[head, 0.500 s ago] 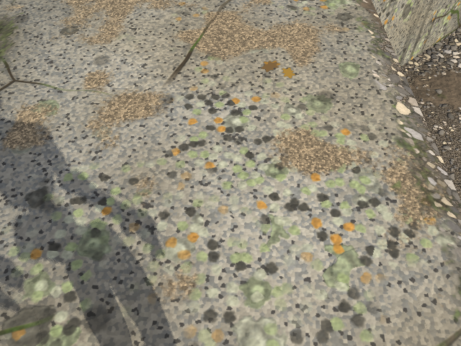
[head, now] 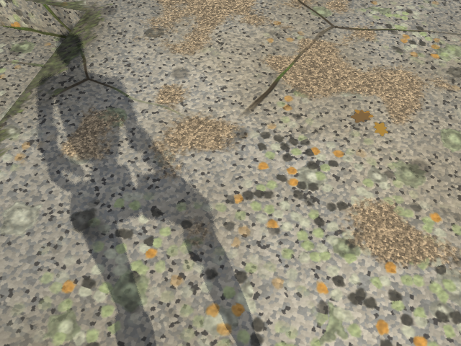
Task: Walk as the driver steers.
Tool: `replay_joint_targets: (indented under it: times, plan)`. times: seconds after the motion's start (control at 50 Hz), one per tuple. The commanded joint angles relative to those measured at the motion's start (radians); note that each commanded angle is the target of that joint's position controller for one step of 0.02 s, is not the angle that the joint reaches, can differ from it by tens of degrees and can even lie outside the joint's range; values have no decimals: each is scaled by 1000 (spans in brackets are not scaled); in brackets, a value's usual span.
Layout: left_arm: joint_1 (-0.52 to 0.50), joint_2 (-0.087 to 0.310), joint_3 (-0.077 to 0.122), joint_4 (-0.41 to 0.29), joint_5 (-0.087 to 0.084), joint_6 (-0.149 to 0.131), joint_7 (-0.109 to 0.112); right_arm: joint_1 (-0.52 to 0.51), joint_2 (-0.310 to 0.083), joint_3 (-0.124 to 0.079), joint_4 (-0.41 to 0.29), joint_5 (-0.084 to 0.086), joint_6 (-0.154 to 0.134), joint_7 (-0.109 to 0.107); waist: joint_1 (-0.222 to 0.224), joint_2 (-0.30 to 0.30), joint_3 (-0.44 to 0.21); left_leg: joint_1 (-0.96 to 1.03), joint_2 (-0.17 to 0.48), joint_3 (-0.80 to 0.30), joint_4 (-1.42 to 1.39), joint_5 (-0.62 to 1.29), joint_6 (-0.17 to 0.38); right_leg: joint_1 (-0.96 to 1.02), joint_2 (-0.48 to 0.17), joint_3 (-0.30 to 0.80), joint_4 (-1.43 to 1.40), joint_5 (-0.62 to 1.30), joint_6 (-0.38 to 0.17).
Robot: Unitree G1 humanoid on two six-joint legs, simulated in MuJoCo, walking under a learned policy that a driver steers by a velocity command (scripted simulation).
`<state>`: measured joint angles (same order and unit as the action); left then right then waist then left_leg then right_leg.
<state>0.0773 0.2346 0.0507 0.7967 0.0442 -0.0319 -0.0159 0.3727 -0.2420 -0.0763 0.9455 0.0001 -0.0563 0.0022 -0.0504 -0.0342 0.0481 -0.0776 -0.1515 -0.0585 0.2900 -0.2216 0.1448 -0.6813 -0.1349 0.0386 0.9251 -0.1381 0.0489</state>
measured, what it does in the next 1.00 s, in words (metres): walks ahead: right foot, then left foot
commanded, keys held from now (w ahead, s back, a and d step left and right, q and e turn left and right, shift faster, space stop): w+q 0.36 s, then e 0.64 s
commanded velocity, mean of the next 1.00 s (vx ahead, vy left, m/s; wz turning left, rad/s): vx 0.29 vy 0.00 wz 0.09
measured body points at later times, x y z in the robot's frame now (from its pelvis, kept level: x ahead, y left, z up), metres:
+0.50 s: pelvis +0.28 -0.04 +0.00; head +0.31 -0.05 +0.45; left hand +0.24 +0.23 -0.12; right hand +0.48 -0.26 -0.12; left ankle +0.30 +0.11 -0.68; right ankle +0.29 -0.13 -0.74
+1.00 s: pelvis +0.35 +0.00 -0.01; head +0.37 +0.00 +0.44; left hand +0.44 +0.27 -0.13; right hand +0.47 -0.26 -0.13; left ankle +0.40 +0.10 -0.74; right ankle +0.35 -0.11 -0.71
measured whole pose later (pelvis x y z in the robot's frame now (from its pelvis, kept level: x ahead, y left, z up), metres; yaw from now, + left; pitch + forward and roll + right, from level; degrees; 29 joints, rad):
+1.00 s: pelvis +0.35 +0.00 -0.01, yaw +0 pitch +0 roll +1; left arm 0.22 0.27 0.07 0.78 0.02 0.08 -0.03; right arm 0.18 -0.24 -0.03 0.79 -0.03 0.00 -0.04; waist 0.00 -0.01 0.04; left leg -0.31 0.06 0.19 0.46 -0.15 0.04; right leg -0.41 -0.03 -0.04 0.86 -0.42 0.00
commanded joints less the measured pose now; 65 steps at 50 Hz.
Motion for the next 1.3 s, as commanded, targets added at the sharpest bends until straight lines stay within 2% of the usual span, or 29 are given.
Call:
replay_joint_targets:
  times: [0.02, 0.12, 0.16, 0.2, 0.22, 0.24, 0.26, 0.28, 0.3, 0.34, 0.46, 0.54, 0.6, 0.64, 0.66, 0.68, 0.7, 0.72, 0.74, 0.78, 0.92, 1.04, 1.06, 1.08, 1.1, 1.12, 1.16, 1.2, 1.3]
  plan:
    - [-95, 65, 5, -92, -4, -5, -5, 81, -143, -27, -46, -2, -7, -5, -20, 95, -8, 46, 242, -211, -50, 480, 81, -44, 54, -50, -106, 95, 3]
    - [-217, 79, -9, -161, -16, -23, -11, 124, -163, -30, -59, -16, -3, -18, -52, 115, 5, 141, 274, -275, 9, 537, 80, -11, 105, -43, -289, 103, -30]
    - [-142, 105, -4, -154, -20, -33, -7, 73, -185, -35, -79, -18, -6, -24, 0, 126, -8, 107, 280, -287, 56, 598, 44, 144, 126, -31, -374, 64, -57]
    - [95, 159, 19, -86, -24, -48, 13, 11, -212, -41, -100, -16, -16, -13, 110, 97, -118, 36, 224, -253, 285, 768, -3, 473, 172, -50, -441, 26, -95]
    - [246, 199, 32, -63, -9, -61, 28, 2, -184, -34, -114, -7, -24, -2, 179, 51, -224, -88, 164, -221, 511, 599, -22, 714, 65, 42, -462, -19, -127]
    - [343, 281, 47, -71, 20, -59, 43, 63, -66, -7, -151, 15, -27, 1, 167, -127, -370, -304, 60, -118, 816, 1, -45, 956, -226, 371, -485, -140, -182]
    - [280, 304, 57, -75, 11, -42, 34, 149, -99, -10, -171, 17, -19, -2, 86, -303, -426, -491, 8, -71, 984, -340, -51, 978, -338, 784, -634, -207, -281]
    - [185, 193, 38, -98, -1, -33, 30, 111, -147, -15, -135, -12, 1, -9, 60, -100, -247, -551, 100, -73, 1043, -240, -51, 821, -297, 665, -649, -350, -269]
    - [132, 115, 18, -102, -10, -33, 27, 37, -142, -13, -139, -22, 6, 2, 65, 4, -121, -539, 134, -52, 997, -153, -58, 675, -233, 481, -669, -313, -245]
    - [140, 94, 9, -73, -9, -43, 28, -3, -112, -10, -154, -36, 22, 21, 42, -36, -44, -494, 185, -37, 916, -107, -73, 541, -152, 258, -712, -111, -205]
    - [225, 110, 5, 6, -26, -92, 2, -55, -50, 13, -178, -39, 38, 31, 11, -63, -55, -475, 142, -21, 718, -39, -111, 525, -102, 9, -683, 656, -244]
    - [247, 124, 4, 39, -40, -66, -3, -191, -23, 46, -200, -37, 28, 33, 49, -100, -76, -328, 140, 98, 416, 115, -140, 505, -20, -57, -645, 718, -213]
    - [285, 161, 17, 59, -42, -47, 2, -217, -53, 46, -203, -28, 18, 15, 58, -97, -82, -282, 128, 80, 302, 123, -133, 557, -42, 14, -568, 658, -200]
    - [263, 169, 23, 51, -52, -35, 8, -153, -80, 39, -181, -36, 1, -4, 18, -58, -91, -156, 132, 68, 141, 211, -113, 536, -23, 54, -465, 515, -165]
    - [279, 144, 19, 40, -56, -35, 11, -107, -128, 28, -170, -50, -12, -16, 12, 10, -133, -27, 220, 2, 111, 391, -96, 476, 21, 47, -366, 363, -134]
    - [316, 77, 2, 0, -59, -34, 16, -46, -199, 16, -184, -62, -19, -26, 19, 172, -241, 156, 477, -187, 177, 832, -38, 348, 97, -10, -169, -79, -101]
    - [419, 45, -2, 15, -70, -6, 32, -42, -229, -1, -188, -22, 2, -25, 24, 311, -341, 204, 615, -310, 178, 966, 112, 246, 204, -63, 52, -544, -95]
    - [390, 120, 19, 34, -49, 19, 37, -48, -178, 6, -201, -1, 18, -26, 9, 194, -302, 148, 580, -281, 134, 805, 140, 193, 182, -30, 189, -551, -94]
    - [336, 121, 28, 24, -34, 31, 32, -107, -128, 21, -210, -4, 24, -32, 30, 146, -207, 59, 526, -213, 88, 655, 117, 159, 156, -16, 228, -482, -88]
    - [299, 103, 33, 15, -24, 53, 22, -203, -82, 36, -223, -14, 31, -49, 78, 160, -103, -88, 450, -95, 11, 492, 69, 179, 115, -13, 204, -371, -55]
    - [231, 67, 27, -40, -21, 109, -5, -217, -101, 21, -220, -31, 35, -48, 76, 184, -106, -181, 434, 51, -18, 204, 71, 265, 103, -63, 28, -262, -34]
    - [206, 88, 25, -95, -30, 99, -23, -204, -177, -11, -214, -28, 60, -29, 76, 167, -126, -202, 470, 91, 81, 95, 15, 445, 133, -136, -285, -232, -91]
    - [241, 98, 28, -86, -29, 89, -21, -189, -176, -14, -207, -27, 67, -28, 90, 123, -120, -252, 450, 127, 147, 43, -37, 521, 147, -121, -400, -173, -109]
    - [257, 146, 38, -85, -20, 77, -13, -147, -142, -12, -198, -30, 78, -22, 87, -41, -77, -335, 377, 207, 318, -94, -115, 547, 58, 56, -589, -164, -133]
    - [229, 297, 68, -130, -18, 70, -4, -134, -59, 9, -257, -25, 89, -20, 57, -321, -31, -585, 189, 259, 543, -419, -202, 564, -243, 497, -678, 26, -237]
    - [291, 312, 84, -115, -10, 75, 10, -263, -106, 4, -279, -36, 102, -31, 140, -189, 0, -580, 171, 95, 707, -399, -193, 455, -258, 481, -693, 108, -328]
    - [169, 227, 58, -124, -23, 78, 22, -225, -106, 0, -260, -10, 99, -22, 47, -102, 19, -540, 191, 28, 746, -198, -176, 413, -111, 303, -674, 19, -275]
    - [97, 187, 48, -154, -33, 74, 21, -160, -133, -11, -223, -34, 89, -16, 24, -108, -44, -516, 170, 46, 788, -116, -171, 473, -35, 228, -637, 145, -252]
    - [193, 195, 55, -145, -39, 62, 17, -192, -105, -3, -248, -23, 97, -14, 66, -70, -87, -548, 161, 25, 714, -130, -191, 604, -41, 283, -599, 230, -277]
